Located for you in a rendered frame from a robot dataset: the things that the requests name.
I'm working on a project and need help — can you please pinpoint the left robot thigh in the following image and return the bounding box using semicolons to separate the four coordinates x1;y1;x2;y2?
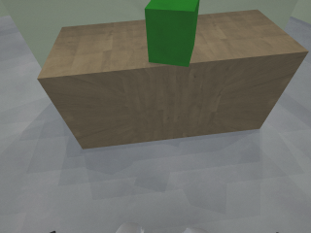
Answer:
116;221;145;233

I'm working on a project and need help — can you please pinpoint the carton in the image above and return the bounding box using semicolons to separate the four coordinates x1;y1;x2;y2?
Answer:
145;0;200;67

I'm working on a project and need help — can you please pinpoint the pedestal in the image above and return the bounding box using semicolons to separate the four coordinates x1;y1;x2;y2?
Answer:
37;10;309;150

